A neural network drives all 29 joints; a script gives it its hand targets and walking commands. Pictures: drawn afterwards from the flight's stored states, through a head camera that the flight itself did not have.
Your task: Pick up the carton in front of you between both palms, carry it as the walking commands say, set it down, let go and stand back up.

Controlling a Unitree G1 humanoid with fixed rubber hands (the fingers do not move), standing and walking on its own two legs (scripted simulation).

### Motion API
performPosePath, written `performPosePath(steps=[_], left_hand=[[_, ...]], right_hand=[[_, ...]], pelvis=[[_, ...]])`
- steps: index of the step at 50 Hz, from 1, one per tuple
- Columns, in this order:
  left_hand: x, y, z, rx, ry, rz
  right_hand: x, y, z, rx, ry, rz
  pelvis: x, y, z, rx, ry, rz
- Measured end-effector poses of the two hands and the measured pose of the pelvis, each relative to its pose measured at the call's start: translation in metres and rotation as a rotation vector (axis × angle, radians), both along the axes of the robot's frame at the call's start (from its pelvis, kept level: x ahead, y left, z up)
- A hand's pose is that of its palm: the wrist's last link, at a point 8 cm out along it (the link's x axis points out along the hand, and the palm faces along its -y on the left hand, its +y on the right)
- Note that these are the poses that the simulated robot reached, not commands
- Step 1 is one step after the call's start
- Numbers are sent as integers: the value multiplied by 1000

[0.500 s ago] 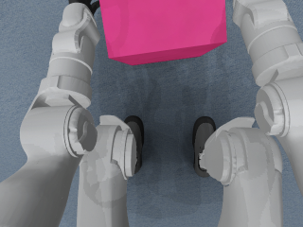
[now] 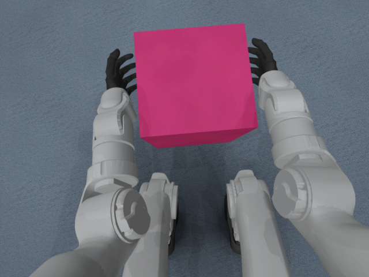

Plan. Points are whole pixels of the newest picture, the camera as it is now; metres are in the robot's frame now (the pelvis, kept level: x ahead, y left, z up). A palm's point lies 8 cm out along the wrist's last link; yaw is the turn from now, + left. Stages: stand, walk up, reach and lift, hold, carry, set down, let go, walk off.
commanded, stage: reach and lift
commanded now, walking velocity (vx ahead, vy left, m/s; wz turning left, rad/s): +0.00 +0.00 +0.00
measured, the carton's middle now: (191, 98) +0.50 +0.01 -0.14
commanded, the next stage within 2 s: none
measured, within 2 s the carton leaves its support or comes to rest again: neither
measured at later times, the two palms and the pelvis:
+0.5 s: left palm (81, 72) +0.46 +0.15 +0.09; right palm (295, 56) +0.47 -0.15 +0.08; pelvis +0.03 +0.00 +0.12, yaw -1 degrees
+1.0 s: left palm out of the picture +0.42 +0.15 +0.25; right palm out of the picture +0.41 -0.15 +0.24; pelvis +0.07 +0.00 +0.25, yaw -2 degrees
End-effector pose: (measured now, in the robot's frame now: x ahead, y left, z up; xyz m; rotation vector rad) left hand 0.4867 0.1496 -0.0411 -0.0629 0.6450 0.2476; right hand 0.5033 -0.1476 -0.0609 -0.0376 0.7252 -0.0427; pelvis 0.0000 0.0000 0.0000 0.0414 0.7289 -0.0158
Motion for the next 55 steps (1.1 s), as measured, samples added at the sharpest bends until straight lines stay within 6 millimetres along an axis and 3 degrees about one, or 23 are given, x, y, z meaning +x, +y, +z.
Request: performPosePath(steps=[8, 16, 38, 55], left_hand=[[-6, 10, 39, 11, -17, 0], [-15, 2, 74, -17, -20, -11], [-48, 3, 224, -11, -23, -53], [-73, -1, 326, -10, -29, -91]], right_hand=[[-5, 10, 38, 0, -19, 3], [-20, 2, 77, 15, -17, -38], [-68, 3, 222, 34, -21, -90], [-99, 0, 330, 20, -30, -120]], pelvis=[[5, 0, 33, -9, 15, 4], [15, 0, 70, -16, -16, -2], [56, 0, 195, -32, -241, -5], [79, 5, 278, -45, -508, -13]])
